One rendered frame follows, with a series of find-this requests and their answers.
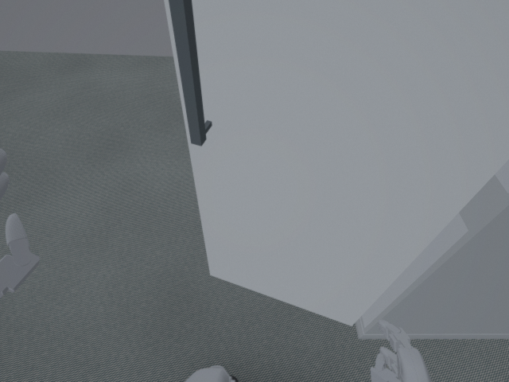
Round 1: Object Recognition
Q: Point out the left robot hand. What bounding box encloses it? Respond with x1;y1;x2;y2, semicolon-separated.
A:
0;149;40;298

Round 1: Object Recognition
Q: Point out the right robot hand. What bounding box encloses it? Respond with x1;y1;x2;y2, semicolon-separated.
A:
371;319;432;382

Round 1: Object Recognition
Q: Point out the robot left shin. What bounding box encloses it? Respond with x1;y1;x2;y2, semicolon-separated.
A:
211;365;229;375

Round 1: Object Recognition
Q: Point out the handle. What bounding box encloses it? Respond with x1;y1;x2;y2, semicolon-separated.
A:
169;0;212;146

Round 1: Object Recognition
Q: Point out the fridge door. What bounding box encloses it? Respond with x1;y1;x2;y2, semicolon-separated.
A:
164;0;509;326

